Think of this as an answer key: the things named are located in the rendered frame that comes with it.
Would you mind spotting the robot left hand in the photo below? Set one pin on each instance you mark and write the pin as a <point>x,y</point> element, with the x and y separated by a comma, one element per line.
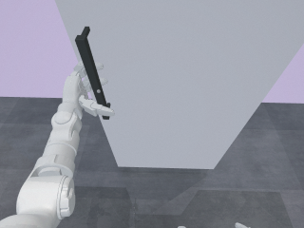
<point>74,88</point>

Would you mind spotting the handle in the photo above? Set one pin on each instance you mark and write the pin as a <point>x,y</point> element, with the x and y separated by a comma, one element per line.
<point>90,68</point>

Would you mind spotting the fridge door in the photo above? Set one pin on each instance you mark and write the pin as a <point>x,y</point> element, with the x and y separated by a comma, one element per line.
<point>183,76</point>

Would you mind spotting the robot left forearm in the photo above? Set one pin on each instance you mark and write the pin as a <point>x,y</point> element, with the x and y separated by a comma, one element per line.
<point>62,145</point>

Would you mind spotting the left robot upper arm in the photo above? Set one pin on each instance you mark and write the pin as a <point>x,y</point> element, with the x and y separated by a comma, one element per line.
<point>43,203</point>

